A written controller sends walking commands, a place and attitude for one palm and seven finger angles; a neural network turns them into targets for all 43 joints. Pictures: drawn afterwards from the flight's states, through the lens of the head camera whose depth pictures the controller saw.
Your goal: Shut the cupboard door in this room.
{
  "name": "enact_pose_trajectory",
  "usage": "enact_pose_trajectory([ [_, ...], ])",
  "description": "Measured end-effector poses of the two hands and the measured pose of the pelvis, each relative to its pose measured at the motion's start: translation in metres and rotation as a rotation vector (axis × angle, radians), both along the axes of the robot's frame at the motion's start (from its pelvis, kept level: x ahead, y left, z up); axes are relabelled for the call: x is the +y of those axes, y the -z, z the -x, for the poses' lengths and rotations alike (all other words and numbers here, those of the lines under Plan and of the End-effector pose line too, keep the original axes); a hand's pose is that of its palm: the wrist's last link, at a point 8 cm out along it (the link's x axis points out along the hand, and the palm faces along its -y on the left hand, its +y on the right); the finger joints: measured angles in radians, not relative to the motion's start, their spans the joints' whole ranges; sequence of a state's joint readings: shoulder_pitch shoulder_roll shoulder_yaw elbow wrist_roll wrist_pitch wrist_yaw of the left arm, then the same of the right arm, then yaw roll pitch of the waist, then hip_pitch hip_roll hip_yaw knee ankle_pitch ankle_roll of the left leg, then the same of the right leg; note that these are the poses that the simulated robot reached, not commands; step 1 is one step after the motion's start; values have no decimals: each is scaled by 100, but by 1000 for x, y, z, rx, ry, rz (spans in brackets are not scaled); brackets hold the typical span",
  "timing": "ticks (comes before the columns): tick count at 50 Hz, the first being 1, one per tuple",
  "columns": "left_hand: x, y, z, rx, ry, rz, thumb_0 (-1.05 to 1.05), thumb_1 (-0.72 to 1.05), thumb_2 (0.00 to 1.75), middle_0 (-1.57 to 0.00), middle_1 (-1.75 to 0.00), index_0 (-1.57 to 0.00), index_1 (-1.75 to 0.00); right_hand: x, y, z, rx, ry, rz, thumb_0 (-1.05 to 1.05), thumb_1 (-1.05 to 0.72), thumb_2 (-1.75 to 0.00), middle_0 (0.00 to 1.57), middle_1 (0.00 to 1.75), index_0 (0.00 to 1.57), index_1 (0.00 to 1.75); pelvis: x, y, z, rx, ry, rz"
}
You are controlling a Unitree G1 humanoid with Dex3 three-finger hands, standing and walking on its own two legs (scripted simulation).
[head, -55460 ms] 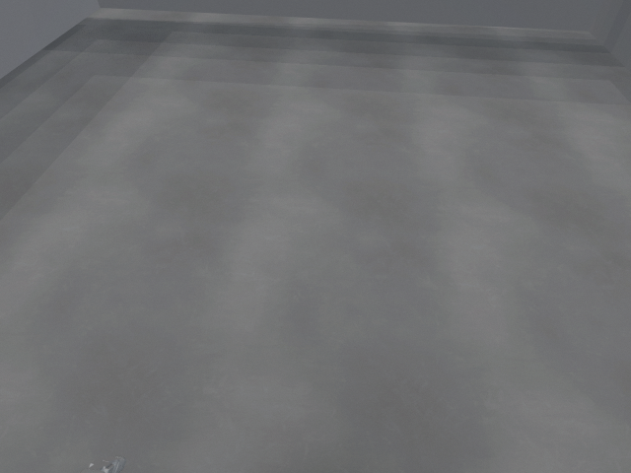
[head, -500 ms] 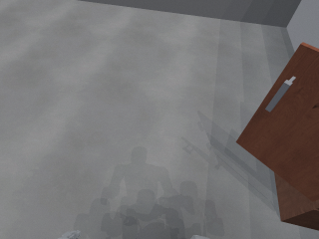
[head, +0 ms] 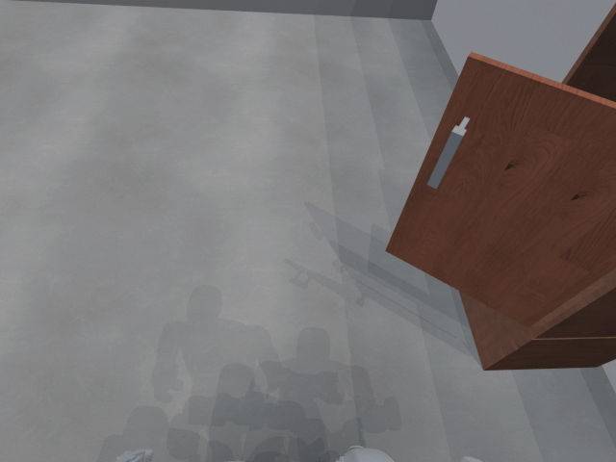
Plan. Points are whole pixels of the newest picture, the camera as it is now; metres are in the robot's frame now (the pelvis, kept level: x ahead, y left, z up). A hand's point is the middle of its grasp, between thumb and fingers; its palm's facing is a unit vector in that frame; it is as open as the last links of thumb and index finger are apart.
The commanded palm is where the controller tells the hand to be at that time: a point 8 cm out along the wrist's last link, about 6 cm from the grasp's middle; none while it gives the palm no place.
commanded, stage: turn to face it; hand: left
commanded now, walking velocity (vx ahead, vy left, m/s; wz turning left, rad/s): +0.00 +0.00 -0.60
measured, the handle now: (448, 153) +0.66 -0.23 -0.01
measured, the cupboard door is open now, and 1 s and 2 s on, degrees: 55 55 55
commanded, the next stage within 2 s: take the last steps up to it in 0.76 s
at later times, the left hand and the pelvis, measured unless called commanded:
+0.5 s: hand (215, 437) +0.17 +0.14 -0.15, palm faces -0.26 -0.93 -0.26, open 7.4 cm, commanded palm none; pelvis +0.03 -0.03 +0.01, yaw -16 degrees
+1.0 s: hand (248, 397) +0.22 +0.10 -0.16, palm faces -0.43 -0.87 -0.25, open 7.4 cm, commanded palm none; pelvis +0.05 -0.04 +0.00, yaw -26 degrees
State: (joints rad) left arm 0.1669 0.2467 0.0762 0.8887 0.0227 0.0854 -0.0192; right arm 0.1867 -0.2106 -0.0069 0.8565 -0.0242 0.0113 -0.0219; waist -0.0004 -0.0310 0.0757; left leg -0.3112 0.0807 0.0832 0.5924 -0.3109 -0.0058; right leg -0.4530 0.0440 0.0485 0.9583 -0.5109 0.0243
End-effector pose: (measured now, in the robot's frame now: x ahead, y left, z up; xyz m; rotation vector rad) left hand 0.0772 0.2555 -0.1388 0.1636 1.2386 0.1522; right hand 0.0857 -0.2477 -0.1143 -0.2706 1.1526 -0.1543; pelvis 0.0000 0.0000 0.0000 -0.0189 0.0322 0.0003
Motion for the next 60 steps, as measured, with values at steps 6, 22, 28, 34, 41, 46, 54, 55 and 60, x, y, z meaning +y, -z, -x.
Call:
enact_pose_trajectory([
  [6, -3, -16, -34, -23, 75, -10, 1, 91, 90, -20, -29, -20, -30, -5, -1, 31, 57, 85, -18, 0, -91, -90, 20, 30, 20, 30, -4, -9, -6, -8, 77, 18],
  [22, -66, -28, -91, -48, 289, -74, 0, 91, 90, -20, -29, -20, -30, -64, 17, 69, 92, 319, -41, 1, -91, -90, 20, 30, 20, 29, -36, -5, -21, 1, 249, -27],
  [28, -68, -15, -99, -18, 317, -31, 0, 91, 90, -20, -30, -20, -30, -54, 7, 49, 36, 347, -27, 1, -91, -90, 19, 30, 20, 29, -28, -5, -35, 2, 301, -18],
  [34, -58, 4, -119, 12, 345, -2, 1, 91, 90, -20, -30, -20, -30, -30, 2, 43, -1, 367, -2, 0, -91, -90, 20, 30, 20, 29, -15, 2, -49, -2, 360, -1],
  [41, -68, -11, -146, -2, 402, -3, 1, 91, 90, -20, -29, -20, -30, -11, 0, 74, 69, 429, -36, 0, -91, -90, 20, 30, 20, 29, -16, -10, -52, -7, 408, 19],
  [46, -91, -17, -159, -31, 463, -21, 1, 91, 90, -20, -29, -20, -30, -12, 14, 107, 120, 511, -82, 0, -91, -90, 20, 30, 20, 30, -28, -6, -50, -16, 443, 12],
  [54, -116, -19, -149, -26, 479, -26, 0, 91, 90, -20, -29, -20, -30, -33, 24, 130, 188, 576, -105, 1, -91, -90, 20, 30, 20, 29, -48, -5, -60, -19, 462, 3],
  [55, -117, -18, -146, -12, 478, -23, 0, 91, 90, -20, -29, -20, -30, -36, 20, 127, 180, 576, -101, 1, -91, -90, 20, 30, 20, 29, -50, -6, -64, -18, 463, 0],
  [60, -118, -4, -139, 71, 470, 8, 0, 91, 90, -20, -29, -20, -30, -46, 9, 97, 132, 570, -71, 1, -91, -90, 20, 30, 20, 29, -56, -7, -84, -12, 470, 4],
])
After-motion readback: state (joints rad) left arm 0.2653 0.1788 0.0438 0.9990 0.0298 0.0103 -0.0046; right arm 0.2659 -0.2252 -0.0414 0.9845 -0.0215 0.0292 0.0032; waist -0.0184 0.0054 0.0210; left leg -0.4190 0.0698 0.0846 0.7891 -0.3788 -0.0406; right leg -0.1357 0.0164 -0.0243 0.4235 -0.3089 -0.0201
